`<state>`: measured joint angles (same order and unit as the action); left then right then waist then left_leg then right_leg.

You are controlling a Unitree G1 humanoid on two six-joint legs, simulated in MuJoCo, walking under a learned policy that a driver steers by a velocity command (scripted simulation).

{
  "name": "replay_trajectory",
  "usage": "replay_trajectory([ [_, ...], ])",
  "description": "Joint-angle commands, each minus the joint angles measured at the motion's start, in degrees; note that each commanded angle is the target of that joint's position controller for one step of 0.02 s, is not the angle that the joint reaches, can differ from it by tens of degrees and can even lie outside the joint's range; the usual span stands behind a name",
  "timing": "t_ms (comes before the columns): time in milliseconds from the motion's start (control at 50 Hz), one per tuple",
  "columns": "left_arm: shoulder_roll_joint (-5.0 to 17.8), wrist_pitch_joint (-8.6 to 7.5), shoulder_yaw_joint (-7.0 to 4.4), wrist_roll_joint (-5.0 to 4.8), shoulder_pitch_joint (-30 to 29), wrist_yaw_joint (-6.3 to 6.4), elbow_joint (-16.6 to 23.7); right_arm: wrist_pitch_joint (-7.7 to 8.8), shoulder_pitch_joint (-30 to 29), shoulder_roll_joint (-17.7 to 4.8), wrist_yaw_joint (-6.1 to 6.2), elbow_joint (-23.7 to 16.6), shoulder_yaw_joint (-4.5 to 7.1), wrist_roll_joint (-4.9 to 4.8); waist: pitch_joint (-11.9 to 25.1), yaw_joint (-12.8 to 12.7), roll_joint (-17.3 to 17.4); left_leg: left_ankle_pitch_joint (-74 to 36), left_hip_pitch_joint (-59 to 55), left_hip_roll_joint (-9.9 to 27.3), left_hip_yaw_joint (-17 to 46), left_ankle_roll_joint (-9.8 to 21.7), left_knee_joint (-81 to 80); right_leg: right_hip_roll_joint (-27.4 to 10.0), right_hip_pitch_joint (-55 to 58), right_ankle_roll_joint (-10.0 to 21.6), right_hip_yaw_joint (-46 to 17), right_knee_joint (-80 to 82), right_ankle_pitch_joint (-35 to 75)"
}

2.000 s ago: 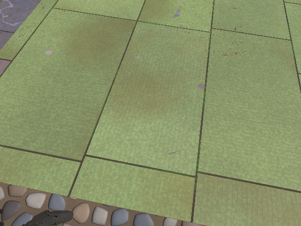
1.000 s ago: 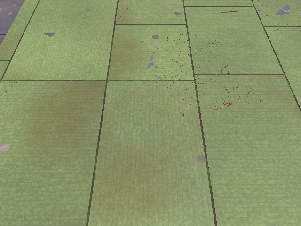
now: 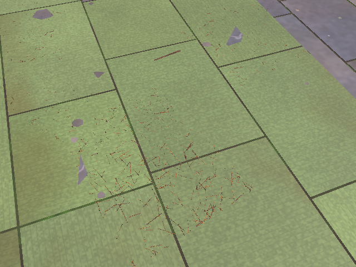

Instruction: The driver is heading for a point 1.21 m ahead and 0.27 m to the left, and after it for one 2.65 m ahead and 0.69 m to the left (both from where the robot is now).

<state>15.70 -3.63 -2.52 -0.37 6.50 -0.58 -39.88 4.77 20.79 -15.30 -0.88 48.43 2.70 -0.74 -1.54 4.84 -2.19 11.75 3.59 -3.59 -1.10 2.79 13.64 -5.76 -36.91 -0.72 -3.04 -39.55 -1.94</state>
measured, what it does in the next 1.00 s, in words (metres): walks ahead: right foot, then left foot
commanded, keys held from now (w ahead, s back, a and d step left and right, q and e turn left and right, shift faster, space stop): w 1.00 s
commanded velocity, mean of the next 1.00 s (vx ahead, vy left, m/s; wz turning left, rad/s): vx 0.50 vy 0.00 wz -0.01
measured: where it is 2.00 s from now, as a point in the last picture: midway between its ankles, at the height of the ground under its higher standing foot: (151, 127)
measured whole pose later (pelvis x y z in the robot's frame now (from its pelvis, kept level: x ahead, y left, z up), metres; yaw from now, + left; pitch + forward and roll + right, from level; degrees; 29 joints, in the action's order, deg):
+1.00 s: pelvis +0.55 +0.00 +0.00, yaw +1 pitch +1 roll +1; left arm 16.8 -3.6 -2.7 -0.2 7.7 -0.1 -45.6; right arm 4.6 19.3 -15.4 -1.0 49.9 2.8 -0.1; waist -0.7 3.4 -2.2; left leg 9.6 5.8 -3.6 -2.6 3.4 13.8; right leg -7.2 -37.7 -0.8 -2.5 -46.4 -4.9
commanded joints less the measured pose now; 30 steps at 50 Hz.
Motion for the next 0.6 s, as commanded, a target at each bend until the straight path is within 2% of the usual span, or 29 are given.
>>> replay_trajectory([
  [20,2.66,-1.18,-0.34,-0.47,-6.41,-0.66,5.07,0.31,0.42,-10.37,0.38,-2.36,2.37,-0.53,-0.85,0.23,6.02,-13.27,2.42,14.6,7.38,8.58,-4.72,2.0,4.24,0.05,2.07,5.93,5.86],
  [80,3.78,-1.54,-0.66,-0.64,-8.76,-1.47,6.33,-0.64,1.62,-11.04,0.62,-1.08,2.62,-0.75,-1.66,-0.26,6.63,-15.45,-2.88,17.28,8.47,7.51,-1.96,2.65,3.79,1.99,1.74,9.4,1.46],
  [120,5.42,-1.76,-1.37,-0.48,-5.43,-1.66,5.66,-1.27,0.7,-12.04,0.94,-0.81,2.92,-0.78,0.25,-3.01,7.33,-24.46,-4.92,17.63,7.95,6.24,2.79,4.1,9.48,3.76,2.99,11.4,-2.04],
  [140,7.05,-1.77,-2.36,-0.2,0.56,-1.43,3.88,-1.53,-0.17,-11.84,1.09,-0.89,2.76,-0.84,3.86,-6.49,6.81,-32.63,-3.94,15.65,5.8,4.98,9.86,5.55,18.3,5.25,4.51,13.17,-1.73],
  [160,10.03,-1.68,-3.69,0.11,9.7,-0.9,1.43,-1.58,-0.22,-9.98,1.26,-1.44,1.96,-0.25,10.39,-10.41,5.37,-31.3,1.94,12.76,3.44,3.09,21.52,3.16,32.52,7.52,2.36,11.7,-0.48],
  [180,15.87,-1.38,-4.97,1.31,17.59,-0.4,0.49,-0.78,3.86,-4.85,1.13,-3.53,0.15,0.83,20.11,-10.86,-5.5,-11.07,21.9,6.07,-0.11,-0.71,43.46,-11.56,55.12,14.89,-18.54,10.75,-2.4],
  [200,14.23,-0.95,-4.59,0.13,19.62,-0.61,-0.62,0.34,5.52,-3.75,0.85,-2.92,-0.43,0.28,24.88,-10.68,-14.3,21.0,34.48,0.76,4.72,-1.95,55.7,-17.17,60.91,20.2,-37.99,19.41,-12.28],
  [220,10.58,-0.85,-3.28,-0.31,16.7,-0.66,-0.36,1.15,1.25,-9.37,0.39,-3.7,1.04,-1.04,16.78,-11.22,-8.53,19.76,40.65,4.43,7.65,-1.29,60.36,-15.26,55.28,17.74,-33.6,21.47,-18.42],
  [240,8.94,-0.79,-2.67,-0.21,13.1,-0.55,0.11,1.52,-3.41,-9.8,0.18,-5.01,1.14,-1.56,10.3,-10.19,-5.49,14.64,41.61,7.13,5.95,-0.73,59.24,-12.93,47.55,15.8,-25.9,22.58,-17.03],
  [260,7.66,-0.85,-2.19,0.24,9.63,-0.73,0.24,1.46,-5.51,-9.16,0.29,-5.34,1.13,-0.82,5.75,-8.41,-1.97,10.22,39.9,9.12,4.81,-1.02,55.76,-10.5,39.65,14.91,-20.59,24.61,-12.52],
  [280,6.14,-1.16,-1.72,0.67,7.26,-0.89,0.47,0.97,-5.42,-8.86,0.45,-5.13,1.46,-0.05,3.8,-6.52,-2.23,7.11,36.83,10.78,5.19,-1.38,52.44,-8.65,34.28,14.25,-17.06,26.42,-8.14],
  [300,5.79,-1.37,-1.64,0.91,5.99,-0.99,0.46,0.36,-4.11,-7.85,0.4,-4.71,1.33,0.06,3.23,-5.02,-3.17,5.28,33.73,11.4,5.24,-1.86,51.13,-7.59,30.65,14.24,-14.91,28.14,-5.54],
  [320,5.89,-1.75,-1.75,0.72,5.71,-1.03,0.11,-0.21,-3.09,-6.67,0.45,-4.25,1.14,0.1,3.24,-4.2,-3.27,4.25,32.1,11.58,4.96,-2.38,49.92,-7.12,28.57,14.67,-13.08,29.48,-3.18],
  [360,7.03,-2.42,-2.1,0.43,6.32,-0.88,-1.08,-0.99,-4.46,-5.74,0.75,-4.75,0.95,0.44,2.01,-3.64,-2.24,0.9,32.96,11.85,4.55,-3.51,46.27,-6.76,26.62,15.37,-9.55,31.33,1.04],
  [420,8.12,-2.3,-2.38,0.32,8.44,-0.19,-2.87,-0.88,-10.26,-4.91,0.71,-6.36,0.62,0.8,0.28,-5.06,-0.71,-8.55,35.15,11.79,4.26,-4.35,35.95,-5.53,27.46,14.46,-5.3,32.42,3.92],
  [500,9.63,-1.74,-2.6,-0.3,12.51,0.37,-5.3,-0.06,-18.31,-3.55,-0.21,-8.3,-0.1,0.31,-1.31,-8.2,-0.43,-17.91,31.99,9.4,2.12,-3.95,22.95,-4.41,28.94,12.63,-1.64,32.58,2.85],
  [560,10.1,-0.9,-2.72,-0.63,15.78,0.5,-7.49,0.33,-22.78,-3.96,-1.09,-10.09,-0.17,-0.11,-2.44,-9.6,-0.41,-16.77,33.27,8.42,2.23,-2.89,18.47,-6.69,34.59,12.35,-2.29,30.52,3.12],
  [600,10.45,-0.22,-2.91,-0.78,16.5,0.75,-8.53,0.59,-23.97,-4.63,-1.72,-11.03,-0.05,-0.12,-2.53,-9.16,-0.91,-12.93,33.77,7.93,2.45,-1.45,16.36,-8.46,38.78,11.57,-2.96,28.0,6.11],
])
